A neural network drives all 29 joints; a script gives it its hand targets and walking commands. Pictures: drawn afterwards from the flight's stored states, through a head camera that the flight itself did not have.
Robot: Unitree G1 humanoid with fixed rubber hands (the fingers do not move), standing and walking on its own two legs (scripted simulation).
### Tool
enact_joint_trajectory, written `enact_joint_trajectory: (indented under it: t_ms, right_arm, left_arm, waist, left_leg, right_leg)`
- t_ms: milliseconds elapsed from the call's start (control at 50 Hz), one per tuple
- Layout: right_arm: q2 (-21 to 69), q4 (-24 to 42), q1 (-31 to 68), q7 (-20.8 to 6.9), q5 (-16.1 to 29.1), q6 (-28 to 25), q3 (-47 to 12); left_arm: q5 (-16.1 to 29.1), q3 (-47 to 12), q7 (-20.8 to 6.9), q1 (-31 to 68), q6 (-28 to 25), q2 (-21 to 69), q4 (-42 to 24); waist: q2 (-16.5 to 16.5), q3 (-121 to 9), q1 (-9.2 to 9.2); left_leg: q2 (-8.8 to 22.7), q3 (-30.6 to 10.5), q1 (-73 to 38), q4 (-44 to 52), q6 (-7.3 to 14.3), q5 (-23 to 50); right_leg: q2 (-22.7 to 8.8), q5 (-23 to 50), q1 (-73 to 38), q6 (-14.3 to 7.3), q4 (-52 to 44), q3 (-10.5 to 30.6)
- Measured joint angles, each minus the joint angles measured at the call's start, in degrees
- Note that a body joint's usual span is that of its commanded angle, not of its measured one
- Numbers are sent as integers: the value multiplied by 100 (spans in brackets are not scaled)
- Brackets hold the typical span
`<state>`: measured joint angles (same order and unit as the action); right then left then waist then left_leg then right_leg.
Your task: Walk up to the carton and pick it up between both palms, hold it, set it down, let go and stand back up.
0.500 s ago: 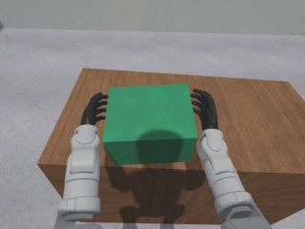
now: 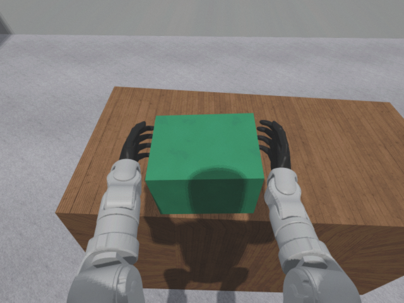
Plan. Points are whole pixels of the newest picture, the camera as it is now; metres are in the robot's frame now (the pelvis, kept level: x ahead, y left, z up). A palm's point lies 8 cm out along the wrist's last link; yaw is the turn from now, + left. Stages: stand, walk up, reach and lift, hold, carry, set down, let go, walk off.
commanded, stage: set down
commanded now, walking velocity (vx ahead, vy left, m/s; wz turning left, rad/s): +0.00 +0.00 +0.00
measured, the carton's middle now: (205, 165) +0.39 -0.02 +0.05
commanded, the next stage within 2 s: none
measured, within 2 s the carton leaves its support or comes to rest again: rests again in 1.36 s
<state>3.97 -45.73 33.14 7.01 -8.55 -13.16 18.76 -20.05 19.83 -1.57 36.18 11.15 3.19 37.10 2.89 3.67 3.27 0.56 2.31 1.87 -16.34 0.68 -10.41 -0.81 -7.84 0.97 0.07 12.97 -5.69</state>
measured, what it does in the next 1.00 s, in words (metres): stands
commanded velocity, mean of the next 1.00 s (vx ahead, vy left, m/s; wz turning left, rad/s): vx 0.00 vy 0.00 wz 0.00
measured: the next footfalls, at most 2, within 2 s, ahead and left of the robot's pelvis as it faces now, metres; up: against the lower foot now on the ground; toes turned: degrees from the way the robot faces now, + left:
none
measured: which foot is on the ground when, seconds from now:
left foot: down 0.00-1.00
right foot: down 0.00-1.00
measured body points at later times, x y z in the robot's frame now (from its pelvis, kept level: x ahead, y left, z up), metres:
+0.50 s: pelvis +0.01 +0.01 +0.00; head +0.04 +0.03 +0.45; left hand +0.42 +0.13 +0.05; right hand +0.39 -0.17 +0.07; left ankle -0.01 +0.11 -0.75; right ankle +0.00 -0.12 -0.75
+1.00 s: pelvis +0.02 +0.00 +0.00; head +0.06 +0.02 +0.45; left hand +0.44 +0.13 +0.04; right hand +0.40 -0.18 +0.05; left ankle -0.01 +0.11 -0.75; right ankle +0.00 -0.12 -0.75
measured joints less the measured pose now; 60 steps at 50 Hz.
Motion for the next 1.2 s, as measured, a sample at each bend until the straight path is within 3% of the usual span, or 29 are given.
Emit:
enact_joint_trajectory:
  t_ms: [960, 1200]
  right_arm:
    - [293, -872, 357, -105, -1094, -538, 1307]
    - [365, -829, 405, -56, -1227, -554, 1394]
  left_arm:
    - [301, 234, 251, 611, -1675, -383, 2268]
    - [85, 568, 150, 762, -1880, -406, 2483]
  waist:
    - [-160, -658, 82]
    - [-148, -529, 84]
  left_leg:
    - [31, 73, 1290, -254, 22, -100]
    - [37, 87, 1256, -199, 16, -72]
  right_leg:
    - [3, -21, 1230, 17, 117, 11]
    - [9, -18, 1217, 7, 108, 20]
